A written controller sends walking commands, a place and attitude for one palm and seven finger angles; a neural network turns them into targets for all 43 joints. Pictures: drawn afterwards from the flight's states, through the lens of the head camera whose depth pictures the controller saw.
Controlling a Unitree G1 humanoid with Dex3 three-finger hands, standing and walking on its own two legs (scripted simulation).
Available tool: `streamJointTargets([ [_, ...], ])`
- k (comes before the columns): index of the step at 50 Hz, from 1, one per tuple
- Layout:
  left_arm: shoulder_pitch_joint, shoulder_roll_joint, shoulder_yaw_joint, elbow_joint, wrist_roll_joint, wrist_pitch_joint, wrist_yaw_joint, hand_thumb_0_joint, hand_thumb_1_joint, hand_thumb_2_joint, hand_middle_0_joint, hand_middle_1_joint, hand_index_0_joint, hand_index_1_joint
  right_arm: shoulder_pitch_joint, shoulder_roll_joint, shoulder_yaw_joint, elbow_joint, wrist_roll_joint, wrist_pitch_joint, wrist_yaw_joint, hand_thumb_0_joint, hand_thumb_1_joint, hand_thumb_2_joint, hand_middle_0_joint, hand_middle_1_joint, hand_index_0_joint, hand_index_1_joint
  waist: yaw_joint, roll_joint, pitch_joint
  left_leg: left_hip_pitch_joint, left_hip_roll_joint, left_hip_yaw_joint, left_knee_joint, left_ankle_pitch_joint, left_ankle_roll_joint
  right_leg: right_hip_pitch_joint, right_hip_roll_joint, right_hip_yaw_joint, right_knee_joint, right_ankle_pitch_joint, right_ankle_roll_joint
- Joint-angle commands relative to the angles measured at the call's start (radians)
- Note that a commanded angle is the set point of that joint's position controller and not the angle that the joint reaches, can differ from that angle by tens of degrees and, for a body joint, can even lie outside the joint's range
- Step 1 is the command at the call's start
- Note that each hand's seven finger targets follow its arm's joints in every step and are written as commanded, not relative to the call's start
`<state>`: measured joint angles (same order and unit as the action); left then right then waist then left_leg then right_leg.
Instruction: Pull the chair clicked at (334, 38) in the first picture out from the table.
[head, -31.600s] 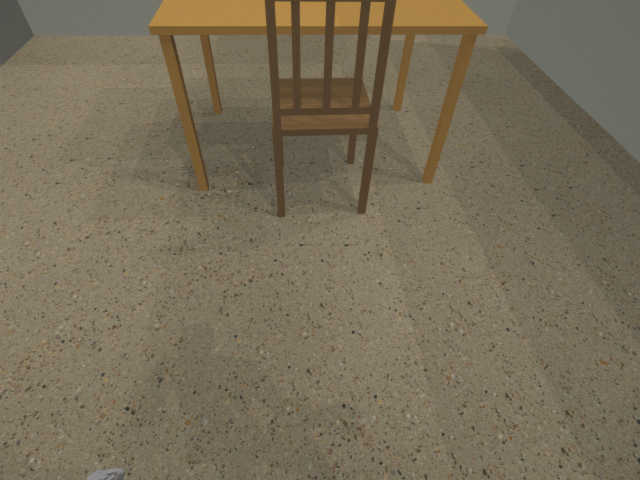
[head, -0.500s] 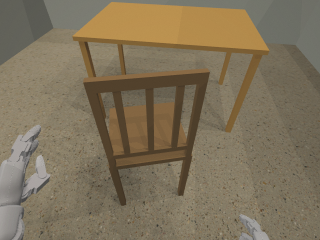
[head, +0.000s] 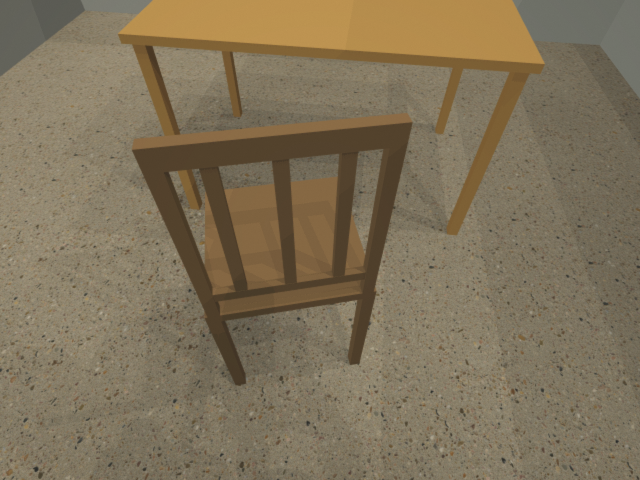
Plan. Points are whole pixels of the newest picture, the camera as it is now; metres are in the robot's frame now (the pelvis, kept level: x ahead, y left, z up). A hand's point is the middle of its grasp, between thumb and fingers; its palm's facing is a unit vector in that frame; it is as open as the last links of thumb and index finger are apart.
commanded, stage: let the arm hang, fingers relaxed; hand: left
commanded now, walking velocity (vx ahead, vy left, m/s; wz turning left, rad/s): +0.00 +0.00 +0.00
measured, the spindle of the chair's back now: (286, 229) +0.53 +0.09 -0.07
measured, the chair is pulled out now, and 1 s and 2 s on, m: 0.47 0.47 0.47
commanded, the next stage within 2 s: look to check the result in 0.54 s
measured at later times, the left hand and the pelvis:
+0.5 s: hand out of the picture +0.00 +0.16 -0.17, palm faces +0.02 -0.98 -0.19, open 7.3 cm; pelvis +0.00 +0.00 +0.00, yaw -1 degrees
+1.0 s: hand out of the picture +0.00 +0.16 -0.17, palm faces +0.02 -0.98 -0.17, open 7.3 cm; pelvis +0.00 +0.00 +0.00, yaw -1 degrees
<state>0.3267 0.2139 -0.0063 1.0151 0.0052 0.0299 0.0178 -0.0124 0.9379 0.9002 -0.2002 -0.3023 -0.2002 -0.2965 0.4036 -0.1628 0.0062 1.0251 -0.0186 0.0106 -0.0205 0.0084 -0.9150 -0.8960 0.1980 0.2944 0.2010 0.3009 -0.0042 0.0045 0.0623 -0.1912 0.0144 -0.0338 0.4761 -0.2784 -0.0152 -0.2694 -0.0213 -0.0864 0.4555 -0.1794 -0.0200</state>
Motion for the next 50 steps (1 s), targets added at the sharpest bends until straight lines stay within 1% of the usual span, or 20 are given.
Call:
streamJointTargets([
  [1,0.022,0.067,0.012,-0.031,0.001,-0.028,0.01,0.0,0.9,0.9,-0.2,-0.3,-0.2,-0.3,0.09,-0.065,-0.011,-0.017,0.003,-0.029,-0.008,0.0,-0.9,-0.9,0.2,0.3,0.2,0.3,-0.001,0.001,-0.005,-0.115,0.053,-0.047,-0.108,0.055,0.065,0.103,-0.088,0.123,-0.094,-0.009,-0.05],
  [9,0.03,0.037,0.011,0.003,0.0,-0.03,0.015,0.0,0.9,0.9,-0.2,-0.3,-0.2,-0.3,0.106,-0.036,-0.006,0.018,0.006,-0.033,-0.014,0.0,-0.9,-0.9,0.2,0.3,0.2,0.3,-0.003,-0.019,0.002,-0.092,0.055,-0.036,-0.113,0.089,0.062,0.098,-0.088,0.119,-0.086,0.022,-0.048],
  [13,0.028,0.024,0.013,0.01,0.001,-0.028,0.017,0.0,0.9,0.9,-0.2,-0.3,-0.2,-0.3,0.098,-0.019,-0.006,0.022,0.004,-0.029,-0.016,0.0,-0.9,-0.9,0.2,0.3,0.2,0.3,-0.001,0.02,0.046,-0.112,0.054,-0.034,-0.125,0.051,0.062,0.076,-0.083,0.122,-0.097,-0.014,-0.047],
  [15,0.035,0.023,0.014,0.011,0.003,-0.028,0.017,0.0,0.9,0.9,-0.2,-0.3,-0.2,-0.3,0.096,-0.016,-0.008,0.023,0.005,-0.027,-0.016,0.0,-0.9,-0.9,0.2,0.3,0.2,0.3,0.001,0.017,0.058,-0.115,0.054,-0.032,-0.128,0.034,0.064,0.07,-0.078,0.121,-0.109,-0.025,-0.048],
  [18,0.032,0.022,0.018,0.008,0.003,-0.03,0.017,0.0,0.9,0.9,-0.2,-0.3,-0.2,-0.3,0.103,-0.01,-0.009,0.023,0.004,-0.026,-0.014,0.0,-0.9,-0.9,0.2,0.3,0.2,0.3,-0.004,-0.015,0.036,-0.106,0.048,-0.027,-0.119,0.022,0.062,0.075,-0.084,0.13,-0.112,-0.044,-0.045],
  [20,0.031,0.019,0.016,0.007,0.004,-0.029,0.018,0.0,0.9,0.9,-0.2,-0.3,-0.2,-0.3,0.096,-0.007,-0.011,0.022,0.004,-0.025,-0.016,0.0,-0.9,-0.9,0.2,0.3,0.2,0.3,-0.004,0.013,0.054,-0.106,0.051,-0.032,-0.124,0.019,0.064,0.057,-0.078,0.126,-0.117,-0.048,-0.047],
  [22,0.03,0.018,0.018,0.005,0.004,-0.028,0.017,0.0,0.9,0.9,-0.2,-0.3,-0.2,-0.3,0.098,-0.007,-0.011,0.021,0.002,-0.024,-0.015,0.0,-0.9,-0.9,0.2,0.3,0.2,0.3,-0.005,0.005,0.061,-0.115,0.05,-0.034,-0.126,0.003,0.063,0.051,-0.078,0.128,-0.113,-0.065,-0.045],
  [24,0.035,0.017,0.021,0.005,0.004,-0.029,0.017,0.0,0.9,0.9,-0.2,-0.3,-0.2,-0.3,0.103,-0.005,-0.011,0.019,0.002,-0.026,-0.014,0.0,-0.9,-0.9,0.2,0.3,0.2,0.3,-0.004,-0.002,0.034,-0.104,0.05,-0.031,-0.125,0.008,0.064,0.064,-0.08,0.129,-0.111,-0.061,-0.045],
  [26,0.034,0.017,0.021,0.002,0.005,-0.029,0.017,0.0,0.9,0.9,-0.2,-0.3,-0.2,-0.3,0.105,-0.006,-0.012,0.019,0.002,-0.026,-0.015,0.0,-0.9,-0.9,0.2,0.3,0.2,0.3,-0.006,0.004,0.047,-0.115,0.053,-0.033,-0.13,0.002,0.065,0.062,-0.078,0.127,-0.113,-0.063,-0.045],
  [29,0.037,0.01,0.021,0.004,0.002,-0.031,0.016,0.0,0.9,0.9,-0.2,-0.3,-0.2,-0.3,0.106,-0.006,-0.011,0.019,0.002,-0.03,-0.017,0.0,-0.9,-0.9,0.2,0.3,0.2,0.3,-0.004,-0.003,0.021,-0.098,0.053,-0.034,-0.126,0.036,0.063,0.076,-0.081,0.126,-0.099,-0.031,-0.047],
  [31,0.035,0.009,0.02,0.006,0.004,-0.027,0.017,0.0,0.9,0.9,-0.2,-0.3,-0.2,-0.3,0.101,-0.006,-0.011,0.019,0.003,-0.029,-0.018,0.0,-0.9,-0.9,0.2,0.3,0.2,0.3,-0.001,0.022,0.054,-0.121,0.059,-0.041,-0.14,0.016,0.066,0.065,-0.077,0.12,-0.1,-0.043,-0.046],
  [33,0.041,0.012,0.021,0.009,0.003,-0.029,0.016,0.0,0.9,0.9,-0.2,-0.3,-0.2,-0.3,0.108,-0.007,-0.009,0.018,0.003,-0.03,-0.017,0.0,-0.9,-0.9,0.2,0.3,0.2,0.3,0.0,-0.001,0.035,-0.117,0.055,-0.036,-0.134,0.023,0.064,0.081,-0.081,0.12,-0.096,-0.037,-0.046],
  [36,0.045,0.009,0.02,0.011,0.003,-0.029,0.017,0.0,0.9,0.9,-0.2,-0.3,-0.2,-0.3,0.107,-0.004,-0.01,0.02,0.003,-0.029,-0.018,0.0,-0.9,-0.9,0.2,0.3,0.2,0.3,0.001,0.014,0.045,-0.115,0.054,-0.037,-0.133,0.023,0.065,0.073,-0.081,0.119,-0.101,-0.04,-0.048],
  [39,0.041,0.009,0.02,0.012,0.002,-0.032,0.017,0.0,0.9,0.9,-0.2,-0.3,-0.2,-0.3,0.114,-0.005,-0.009,0.024,0.004,-0.033,-0.018,0.0,-0.9,-0.9,0.2,0.3,0.2,0.3,-0.001,0.01,0.014,-0.102,0.054,-0.037,-0.129,0.046,0.064,0.092,-0.084,0.118,-0.09,-0.016,-0.047],
  [41,0.042,0.003,0.018,0.015,0.002,-0.03,0.017,0.0,0.9,0.9,-0.2,-0.3,-0.2,-0.3,0.109,-0.005,-0.01,0.023,0.004,-0.031,-0.02,0.0,-0.9,-0.9,0.2,0.3,0.2,0.3,0.0,0.023,0.047,-0.112,0.057,-0.04,-0.134,0.041,0.065,0.076,-0.08,0.118,-0.093,-0.018,-0.049],
  [44,0.044,0.004,0.019,0.017,0.001,-0.033,0.017,0.0,0.9,0.9,-0.2,-0.3,-0.2,-0.3,0.115,-0.005,-0.008,0.025,0.006,-0.035,-0.021,0.0,-0.9,-0.9,0.2,0.3,0.2,0.3,-0.001,0.015,0.006,-0.094,0.059,-0.038,-0.13,0.073,0.064,0.103,-0.083,0.117,-0.08,0.015,-0.048],
  [45,0.04,0.004,0.017,0.018,0.001,-0.03,0.018,0.0,0.9,0.9,-0.2,-0.3,-0.2,-0.3,0.103,-0.007,-0.01,0.023,0.006,-0.031,-0.022,0.0,-0.9,-0.9,0.2,0.3,0.2,0.3,0.001,0.009,0.04,-0.103,0.06,-0.043,-0.134,0.062,0.066,0.084,-0.077,0.112,-0.088,0.007,-0.049],
  [47,0.042,0.002,0.018,0.016,0.001,-0.031,0.018,0.0,0.9,0.9,-0.2,-0.3,-0.2,-0.3,0.11,-0.007,-0.009,0.024,0.006,-0.033,-0.021,0.0,-0.9,-0.9,0.2,0.3,0.2,0.3,-0.002,-0.007,0.027,-0.1,0.058,-0.038,-0.13,0.067,0.065,0.093,-0.083,0.115,-0.084,0.01,-0.048],
  [49,0.039,0.003,0.019,0.016,0.001,-0.032,0.018,0.0,0.9,0.9,-0.2,-0.3,-0.2,-0.3,0.111,-0.006,-0.009,0.026,0.006,-0.034,-0.021,0.0,-0.9,-0.9,0.2,0.3,0.2,0.3,-0.003,0.007,0.017,-0.093,0.058,-0.037,-0.13,0.067,0.064,0.094,-0.084,0.116,-0.083,0.007,-0.047],
  [50,0.04,0.001,0.017,0.016,0.001,-0.031,0.018,0.0,0.9,0.9,-0.2,-0.3,-0.2,-0.3,0.104,-0.006,-0.01,0.026,0.005,-0.032,-0.023,0.0,-0.9,-0.9,0.2,0.3,0.2,0.3,-0.001,0.023,0.036,-0.097,0.059,-0.041,-0.135,0.071,0.066,0.086,-0.078,0.114,-0.086,0.015,-0.049],
])
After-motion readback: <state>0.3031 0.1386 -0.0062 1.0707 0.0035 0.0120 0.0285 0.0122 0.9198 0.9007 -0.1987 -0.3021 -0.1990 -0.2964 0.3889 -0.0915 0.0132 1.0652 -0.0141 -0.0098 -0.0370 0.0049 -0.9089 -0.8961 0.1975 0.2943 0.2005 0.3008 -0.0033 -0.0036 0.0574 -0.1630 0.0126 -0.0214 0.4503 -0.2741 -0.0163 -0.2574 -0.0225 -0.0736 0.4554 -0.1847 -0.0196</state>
